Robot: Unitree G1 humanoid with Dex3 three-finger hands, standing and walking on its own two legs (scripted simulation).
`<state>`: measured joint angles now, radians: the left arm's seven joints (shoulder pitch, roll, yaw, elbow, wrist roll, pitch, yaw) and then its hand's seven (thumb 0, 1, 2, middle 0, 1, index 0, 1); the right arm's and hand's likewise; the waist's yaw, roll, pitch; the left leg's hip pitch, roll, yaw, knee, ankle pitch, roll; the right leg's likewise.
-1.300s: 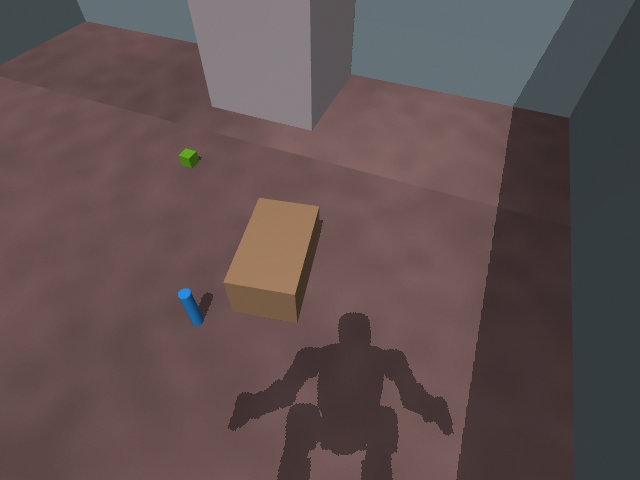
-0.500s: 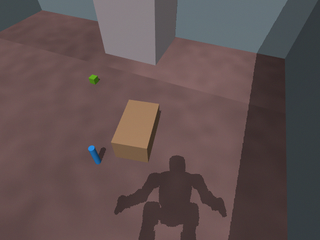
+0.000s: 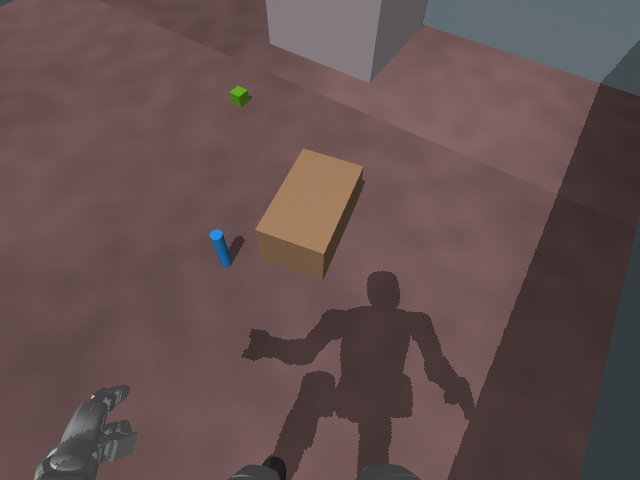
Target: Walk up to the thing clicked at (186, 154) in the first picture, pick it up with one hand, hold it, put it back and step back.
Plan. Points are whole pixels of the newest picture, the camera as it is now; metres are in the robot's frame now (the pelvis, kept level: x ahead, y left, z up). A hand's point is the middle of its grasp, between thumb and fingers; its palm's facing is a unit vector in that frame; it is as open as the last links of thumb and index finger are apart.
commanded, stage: walk up
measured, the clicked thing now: (239, 96) +1.68 +0.38 -0.74
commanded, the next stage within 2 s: none
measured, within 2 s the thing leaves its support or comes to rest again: neither
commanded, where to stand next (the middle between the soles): +0.05 +0.01 m, yaw +57 degrees
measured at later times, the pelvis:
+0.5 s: pelvis +0.00 -0.03 -0.02, yaw +22 degrees
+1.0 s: pelvis +0.02 -0.07 -0.01, yaw +42 degrees
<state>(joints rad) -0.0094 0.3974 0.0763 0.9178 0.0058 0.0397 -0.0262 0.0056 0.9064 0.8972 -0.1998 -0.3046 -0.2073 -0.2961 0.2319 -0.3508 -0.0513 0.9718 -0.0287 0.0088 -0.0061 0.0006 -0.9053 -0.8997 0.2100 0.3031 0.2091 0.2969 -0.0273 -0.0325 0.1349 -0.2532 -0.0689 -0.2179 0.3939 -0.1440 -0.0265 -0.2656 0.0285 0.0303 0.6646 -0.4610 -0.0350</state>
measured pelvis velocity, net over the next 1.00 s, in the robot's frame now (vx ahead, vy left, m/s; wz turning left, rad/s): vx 0.02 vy -0.07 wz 0.73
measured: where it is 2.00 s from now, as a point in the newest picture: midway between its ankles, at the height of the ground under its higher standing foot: outside the picture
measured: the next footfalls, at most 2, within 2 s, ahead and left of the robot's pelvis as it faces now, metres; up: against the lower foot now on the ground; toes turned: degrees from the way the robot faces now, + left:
left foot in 0.46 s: +0.02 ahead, +0.11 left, +0.00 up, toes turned +25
right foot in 0.82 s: +0.16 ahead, -0.12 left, +0.00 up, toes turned +34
